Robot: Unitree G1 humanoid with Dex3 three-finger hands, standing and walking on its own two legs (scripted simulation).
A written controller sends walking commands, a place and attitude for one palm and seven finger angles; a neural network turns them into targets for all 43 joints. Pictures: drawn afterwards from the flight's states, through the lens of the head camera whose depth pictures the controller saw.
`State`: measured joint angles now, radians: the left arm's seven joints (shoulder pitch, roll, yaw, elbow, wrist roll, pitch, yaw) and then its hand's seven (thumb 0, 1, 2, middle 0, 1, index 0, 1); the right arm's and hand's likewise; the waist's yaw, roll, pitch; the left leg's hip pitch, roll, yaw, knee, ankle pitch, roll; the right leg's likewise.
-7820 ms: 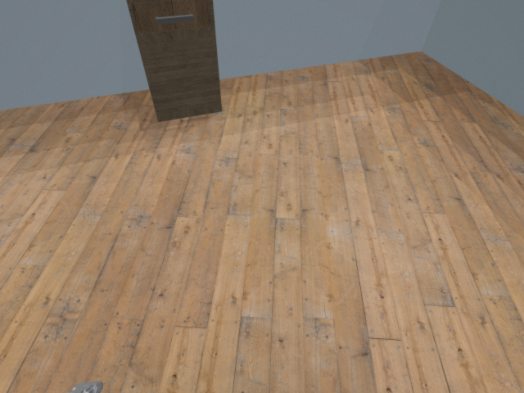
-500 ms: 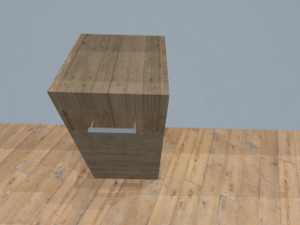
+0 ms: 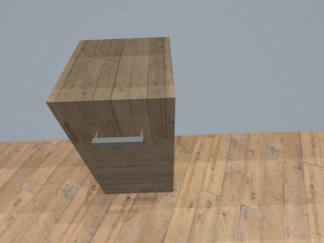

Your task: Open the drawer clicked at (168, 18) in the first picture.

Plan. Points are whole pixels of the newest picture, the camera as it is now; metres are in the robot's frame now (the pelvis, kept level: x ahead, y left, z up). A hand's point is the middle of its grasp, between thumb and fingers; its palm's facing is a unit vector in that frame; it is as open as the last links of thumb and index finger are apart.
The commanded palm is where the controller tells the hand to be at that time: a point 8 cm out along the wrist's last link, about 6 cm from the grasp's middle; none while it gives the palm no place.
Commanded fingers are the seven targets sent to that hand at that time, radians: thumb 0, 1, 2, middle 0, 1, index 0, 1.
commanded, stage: look again from close up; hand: left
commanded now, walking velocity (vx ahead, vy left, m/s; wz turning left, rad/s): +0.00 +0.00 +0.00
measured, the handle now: (119, 137) +0.51 +0.21 -0.13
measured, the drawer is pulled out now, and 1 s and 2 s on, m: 0.00 0.00 0.00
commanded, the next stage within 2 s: raise the hand with hooked fingers in 0.12 s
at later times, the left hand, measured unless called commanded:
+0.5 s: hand (94, 219) +0.18 +0.18 -0.03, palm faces -0.01 -0.33 -0.94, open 7.9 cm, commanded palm +0.13 +0.20 -0.03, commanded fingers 0.00 0.55 0.75 -0.23 -0.53 -0.23 -0.53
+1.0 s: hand (82, 211) +0.20 +0.21 -0.01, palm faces +0.01 -0.09 -1.00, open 10.7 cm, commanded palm +0.17 +0.21 +0.04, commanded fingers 0.00 -0.03 0.50 -0.27 -0.90 -0.27 -0.90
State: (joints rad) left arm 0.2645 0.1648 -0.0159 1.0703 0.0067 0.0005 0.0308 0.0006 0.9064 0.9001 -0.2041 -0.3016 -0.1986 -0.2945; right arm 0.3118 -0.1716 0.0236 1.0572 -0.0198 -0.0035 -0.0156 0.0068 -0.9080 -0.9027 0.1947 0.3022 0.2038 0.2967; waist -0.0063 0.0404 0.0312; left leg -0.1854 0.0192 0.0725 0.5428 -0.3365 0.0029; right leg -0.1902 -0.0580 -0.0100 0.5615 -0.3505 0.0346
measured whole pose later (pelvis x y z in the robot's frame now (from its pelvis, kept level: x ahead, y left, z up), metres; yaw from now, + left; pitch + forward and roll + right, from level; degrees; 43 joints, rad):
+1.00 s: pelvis -0.03 -0.03 -0.03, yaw +1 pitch +7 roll +1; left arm 0.26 0.35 -0.06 0.03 1.02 0.03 0.32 0.00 0.18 0.59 -0.28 -0.76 -0.27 -0.75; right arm 0.15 -0.19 0.01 0.60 -0.06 0.05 -0.02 0.01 -0.90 -0.90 0.20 0.30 0.21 0.30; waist 0.06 0.06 -0.08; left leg -0.52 0.05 0.03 0.76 -0.37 -0.03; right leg -0.53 -0.04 -0.03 0.82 -0.41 -0.01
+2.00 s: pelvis -0.02 -0.01 +0.00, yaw +1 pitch +3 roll +1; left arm -0.06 0.44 -0.05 0.09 0.95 -0.01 0.09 0.00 -0.49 0.30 -0.32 -1.20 -0.32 -1.20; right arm 0.17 -0.27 -0.03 0.64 -0.01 0.08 -0.02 0.01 -0.90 -0.90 0.20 0.30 0.20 0.30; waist 0.07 0.08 -0.02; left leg -0.28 0.02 0.04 0.49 -0.26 -0.01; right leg -0.28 -0.05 -0.03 0.52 -0.29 0.02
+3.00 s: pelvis -0.02 -0.01 -0.02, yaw +1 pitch +11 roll +0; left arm -0.43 0.40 -0.06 0.69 1.08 -0.06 0.31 0.00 -0.49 0.30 -0.32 -1.20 -0.32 -1.20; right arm 0.27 -0.25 -0.08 0.70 -0.01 0.09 -0.03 0.01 -0.90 -0.90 0.20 0.30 0.20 0.30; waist -0.01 0.05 -0.09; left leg -0.56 0.03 0.04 0.71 -0.34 0.00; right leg -0.56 -0.04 -0.02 0.72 -0.36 0.02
